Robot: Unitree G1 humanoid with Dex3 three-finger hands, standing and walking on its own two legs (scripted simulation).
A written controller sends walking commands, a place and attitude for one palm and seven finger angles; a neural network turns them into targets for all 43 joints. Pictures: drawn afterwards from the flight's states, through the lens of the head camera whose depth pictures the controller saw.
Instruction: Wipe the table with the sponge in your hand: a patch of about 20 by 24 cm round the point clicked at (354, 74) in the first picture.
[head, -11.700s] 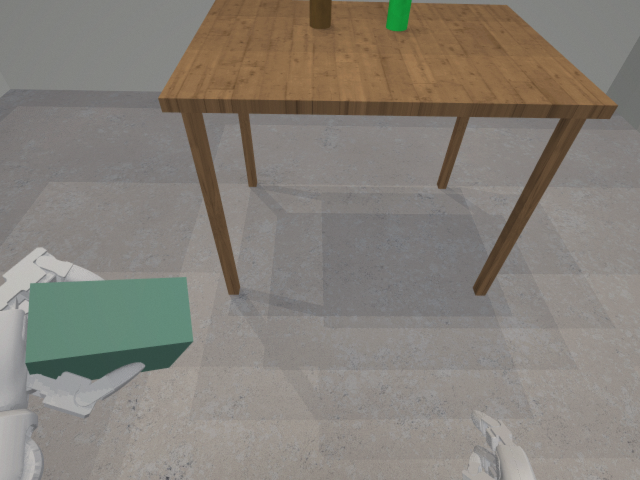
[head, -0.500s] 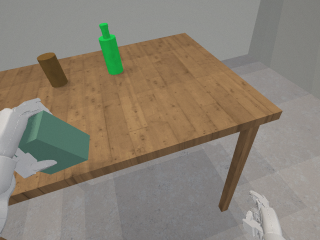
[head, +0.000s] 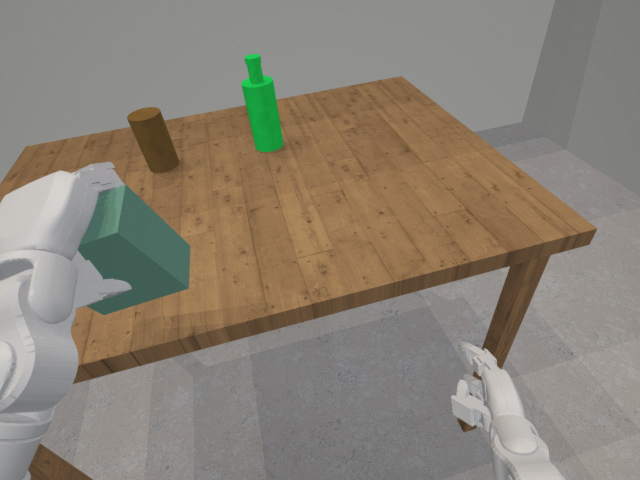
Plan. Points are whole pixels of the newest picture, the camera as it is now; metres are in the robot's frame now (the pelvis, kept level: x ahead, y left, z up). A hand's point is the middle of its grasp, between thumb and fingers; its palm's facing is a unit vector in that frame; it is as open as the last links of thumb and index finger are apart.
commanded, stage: turn the palm down, sponge in hand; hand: left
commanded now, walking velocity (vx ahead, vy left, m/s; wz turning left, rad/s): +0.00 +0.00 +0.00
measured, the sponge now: (126, 264) +0.26 +0.28 +0.18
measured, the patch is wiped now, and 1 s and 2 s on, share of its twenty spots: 0.00 0.00 0.00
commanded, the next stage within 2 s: move the sponge above the wiping area in 0.60 s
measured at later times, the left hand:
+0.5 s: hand (120, 241) +0.25 +0.26 +0.23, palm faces +0.32 -0.11 -0.94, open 10.3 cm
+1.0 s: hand (113, 251) +0.25 +0.28 +0.21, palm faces +0.24 -0.08 -0.97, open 10.3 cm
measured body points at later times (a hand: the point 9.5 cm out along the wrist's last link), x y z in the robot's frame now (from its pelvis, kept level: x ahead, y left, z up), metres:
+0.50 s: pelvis +0.00 -0.02 +0.00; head -0.03 -0.07 +0.44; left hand +0.23 +0.27 +0.27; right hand +0.27 -0.20 -0.07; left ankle +0.06 +0.11 -0.74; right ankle +0.02 -0.11 -0.74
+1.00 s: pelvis +0.01 -0.02 +0.00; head -0.02 -0.08 +0.44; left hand +0.23 +0.28 +0.26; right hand +0.29 -0.21 -0.06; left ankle +0.06 +0.11 -0.74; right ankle +0.02 -0.11 -0.74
